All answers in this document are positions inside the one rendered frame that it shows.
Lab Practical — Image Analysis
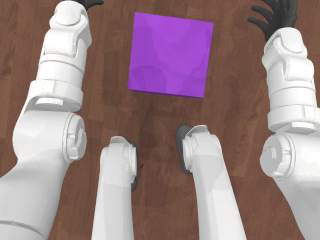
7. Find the robot left forearm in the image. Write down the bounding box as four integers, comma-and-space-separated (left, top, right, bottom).
12, 0, 92, 156

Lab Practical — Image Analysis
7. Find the right robot upper arm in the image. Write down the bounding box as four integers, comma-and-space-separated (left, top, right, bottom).
259, 132, 320, 240

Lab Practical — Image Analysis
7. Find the robot left hand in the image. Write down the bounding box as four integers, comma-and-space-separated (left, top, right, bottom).
63, 0, 104, 11

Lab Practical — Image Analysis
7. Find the robot right forearm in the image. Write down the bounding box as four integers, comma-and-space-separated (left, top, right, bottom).
261, 27, 320, 137

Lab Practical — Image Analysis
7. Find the left robot upper arm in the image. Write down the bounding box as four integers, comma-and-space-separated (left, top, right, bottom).
0, 110, 87, 240

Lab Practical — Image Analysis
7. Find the right robot foot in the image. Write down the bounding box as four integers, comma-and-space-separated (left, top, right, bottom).
176, 125, 193, 175

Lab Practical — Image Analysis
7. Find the carton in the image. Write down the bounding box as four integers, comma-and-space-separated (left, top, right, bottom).
128, 12, 214, 98

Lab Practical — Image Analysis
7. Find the robot right hand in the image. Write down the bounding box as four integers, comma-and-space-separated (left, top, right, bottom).
247, 0, 298, 43

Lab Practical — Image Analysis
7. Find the robot left shin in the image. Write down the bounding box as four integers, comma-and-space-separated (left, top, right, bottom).
100, 136, 135, 183

